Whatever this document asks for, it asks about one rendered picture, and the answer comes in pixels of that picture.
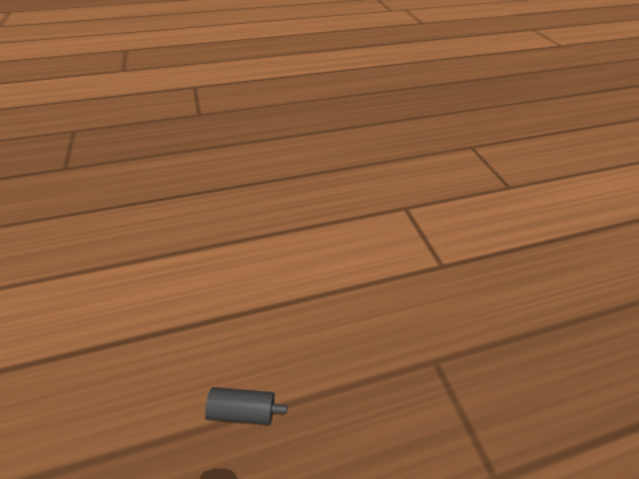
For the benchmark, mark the bottle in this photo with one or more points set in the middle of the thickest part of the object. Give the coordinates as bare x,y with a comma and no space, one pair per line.
242,405

